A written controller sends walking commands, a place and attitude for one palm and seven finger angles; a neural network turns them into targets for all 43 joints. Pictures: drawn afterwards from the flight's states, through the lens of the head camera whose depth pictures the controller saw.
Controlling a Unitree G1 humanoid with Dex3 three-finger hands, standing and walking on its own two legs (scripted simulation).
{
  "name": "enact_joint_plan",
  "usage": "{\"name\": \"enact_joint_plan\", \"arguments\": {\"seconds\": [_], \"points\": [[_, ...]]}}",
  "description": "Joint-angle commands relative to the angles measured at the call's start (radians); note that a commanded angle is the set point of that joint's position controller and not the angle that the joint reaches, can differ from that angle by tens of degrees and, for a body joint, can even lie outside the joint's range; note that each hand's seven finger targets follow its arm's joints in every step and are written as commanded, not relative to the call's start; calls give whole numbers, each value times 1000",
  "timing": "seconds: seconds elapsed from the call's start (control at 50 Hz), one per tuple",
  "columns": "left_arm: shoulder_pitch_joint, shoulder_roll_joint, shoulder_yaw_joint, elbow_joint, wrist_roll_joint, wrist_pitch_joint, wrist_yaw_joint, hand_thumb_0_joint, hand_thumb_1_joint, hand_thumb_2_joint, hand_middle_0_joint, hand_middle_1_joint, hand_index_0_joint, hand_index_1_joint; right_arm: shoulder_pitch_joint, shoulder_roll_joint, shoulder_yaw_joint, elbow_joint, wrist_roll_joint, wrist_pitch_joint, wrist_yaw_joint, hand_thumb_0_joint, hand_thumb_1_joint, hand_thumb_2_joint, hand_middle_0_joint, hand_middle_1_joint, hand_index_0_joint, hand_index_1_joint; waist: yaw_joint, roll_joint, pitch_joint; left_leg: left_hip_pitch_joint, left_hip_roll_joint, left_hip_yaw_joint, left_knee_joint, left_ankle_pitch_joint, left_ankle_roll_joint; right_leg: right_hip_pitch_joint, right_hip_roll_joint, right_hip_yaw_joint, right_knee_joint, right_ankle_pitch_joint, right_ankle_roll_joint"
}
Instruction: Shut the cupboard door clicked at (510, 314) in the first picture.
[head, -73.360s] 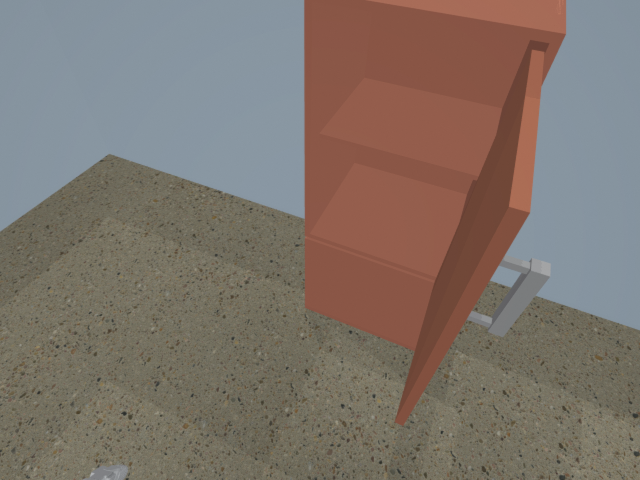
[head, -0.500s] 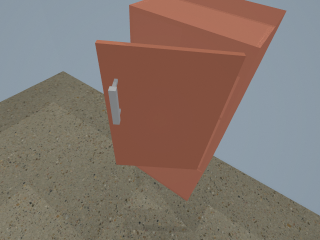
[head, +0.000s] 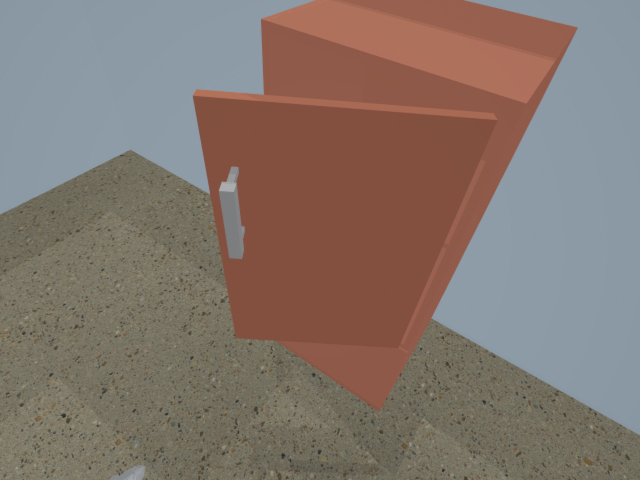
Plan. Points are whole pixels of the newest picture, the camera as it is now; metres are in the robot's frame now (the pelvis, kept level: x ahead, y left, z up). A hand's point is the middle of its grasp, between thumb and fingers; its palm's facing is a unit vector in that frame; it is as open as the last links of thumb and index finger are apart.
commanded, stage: raise the hand and make a fist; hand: left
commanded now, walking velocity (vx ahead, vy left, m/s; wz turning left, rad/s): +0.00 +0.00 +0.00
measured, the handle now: (235, 214) +0.47 +0.15 +0.08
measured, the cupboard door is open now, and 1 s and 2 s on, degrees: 33 33 33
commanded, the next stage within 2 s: bring the fist close to the handle in 1.80 s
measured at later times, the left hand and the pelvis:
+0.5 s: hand (174, 447) +0.16 +0.16 +0.02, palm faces +0.15 -0.99 -0.03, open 5.2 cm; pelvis +0.01 -0.02 -0.08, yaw +5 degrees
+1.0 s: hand (217, 391) +0.22 +0.13 +0.02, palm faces -0.07 -1.00 -0.05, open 3.3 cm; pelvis +0.04 -0.05 -0.05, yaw +4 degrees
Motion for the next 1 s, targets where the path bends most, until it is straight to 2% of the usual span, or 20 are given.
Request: {"name": "enact_joint_plan", "arguments": {"seconds": [0.0,0.04,0.06,0.1,0.12,0.14,0.18,0.22,0.3,0.34,0.4,0.44,0.5,0.56,0.62,0.7,0.76,0.82,0.92,0.98], "points": [[-174,-196,-216,-484,-51,-158,-11,0,900,900,-310,-420,-310,-420,-169,-200,-50,-259,25,-191,20,0,-900,-900,200,300,200,300,-38,120,99,-62,140,-274,-74,-273,-110,-188,6,-10,-60,-11,-12],[-60,-198,-178,-284,-47,-237,-56,0,900,900,-347,-460,-347,-460,-142,-199,-74,-317,7,-203,35,0,-900,-900,200,300,200,300,-52,-230,128,-189,82,-229,98,-228,-75,-267,4,9,-141,-165,-12],[19,-172,-113,-214,-65,-299,-101,0,900,900,-365,-480,-365,-480,-155,-208,-88,-344,-3,-196,39,0,-900,-900,200,300,200,300,-17,-356,92,-262,69,-208,173,-209,-71,-300,3,14,-116,-232,-10],[151,-87,26,-176,-123,-442,-227,0,900,900,-402,-520,-402,-520,-203,-224,-111,-389,-22,-163,56,0,-900,-900,200,300,200,300,52,-415,-4,-381,53,-179,269,-171,-98,-315,1,22,-19,-229,-22],[180,-14,99,-133,-144,-509,-290,0,900,900,-420,-540,-420,-540,-228,-230,-127,-408,-15,-136,67,0,-900,-900,200,300,200,300,77,-399,-22,-452,42,-155,308,-209,-123,-311,-12,52,17,-307,-35],[117,-23,83,-176,-160,-586,-359,0,900,900,-438,-560,-438,-560,-283,-237,-126,-464,-23,-118,77,0,-900,-900,200,300,200,300,67,-347,22,-503,33,-141,349,-252,-126,-348,-18,66,52,-368,-44],[140,48,160,-211,-129,-630,-374,0,900,900,-475,-600,-475,-600,-336,-233,-136,-551,-23,-78,85,0,-900,-900,200,300,200,300,105,-96,39,-555,18,-124,355,-331,-101,-371,0,71,140,-376,-53],[89,135,208,-399,-100,-619,-332,0,900,900,-512,-640,-512,-640,-336,-213,-128,-599,-16,-48,91,0,-900,-900,200,300,200,300,142,195,-59,-522,16,-129,347,-322,-90,-361,11,70,227,-265,-62],[-68,100,142,-821,-116,-652,-251,0,900,900,-585,-720,-585,-720,-270,-190,-112,-645,-21,-35,89,0,-900,-900,200,300,200,300,86,347,-302,-320,94,-286,341,-180,-115,-470,48,20,351,-54,-53],[-159,51,57,-971,-146,-704,-258,0,900,900,-622,-760,-622,-760,-239,-202,-108,-615,-24,-49,81,0,-900,-900,200,300,200,300,23,318,-326,-243,126,-353,383,-99,-122,-569,59,23,376,-34,-35],[-202,-27,-61,-874,-174,-736,-341,0,900,900,-677,-820,-677,-820,-224,-221,-93,-567,-10,-81,62,0,-900,-900,200,300,200,300,-61,176,-218,-327,119,-339,465,-92,-86,-604,68,25,329,-30,-24],[-210,-8,-66,-754,-162,-693,-400,0,900,900,-713,-860,-713,-860,-205,-229,-92,-553,-4,-88,43,0,-900,-900,200,300,200,300,-86,63,-168,-409,116,-335,498,-163,-59,-603,67,28,303,-51,-17],[-49,58,3,-577,-120,-501,-451,0,900,900,-768,-920,-768,-920,-209,-229,-99,-592,20,-61,24,0,-900,-900,200,300,200,300,-31,-69,-170,-498,95,-283,445,-260,-41,-489,57,44,225,-103,-11],[23,170,155,-624,-126,-308,-452,0,900,900,-823,-980,-823,-980,-258,-205,-91,-654,36,-9,18,0,-900,-900,200,300,200,300,76,14,-333,-430,55,-214,408,-92,-48,-272,35,61,211,27,-20],[56,193,310,-760,-204,-263,-372,0,900,900,-878,-1040,-878,-1040,-274,-153,-77,-662,17,33,9,0,-900,-900,200,300,200,300,135,32,-450,-374,49,-187,418,110,-58,-82,32,65,228,249,-14],[35,111,281,-813,-250,-409,-310,0,900,900,-952,-1120,-952,-1120,-224,-131,-67,-616,6,12,12,0,-900,-900,200,300,200,300,88,63,-309,-372,65,-180,401,150,-69,-145,29,69,205,382,-4],[-28,69,168,-763,-229,-515,-370,0,900,900,-1007,-1180,-1007,-1180,-193,-167,-72,-578,2,-28,21,0,-900,-900,200,300,200,300,9,42,-234,-393,68,-187,438,116,-60,-230,19,99,193,360,19],[-38,48,100,-663,-224,-525,-457,0,900,900,-1062,-1240,-1062,-1240,-181,-199,-80,-568,11,-52,17,0,-900,-900,200,300,200,300,-33,4,-197,-398,67,-190,462,58,-47,-272,1,136,151,297,51],[-53,253,305,-714,-220,-454,-453,0,900,900,-1153,-1340,-1153,-1340,-192,-204,-92,-588,17,-45,-1,0,-900,-900,200,300,200,300,48,25,-339,-368,59,-171,417,44,-41,-115,-27,180,99,233,51],[-71,202,333,-782,-252,-453,-388,0,900,900,-1208,-1400,-1208,-1400,-209,-171,-80,-602,19,-33,-4,0,-900,-900,200,300,200,300,75,89,-326,-312,61,-161,358,72,-49,-76,-10,138,99,275,29]]}}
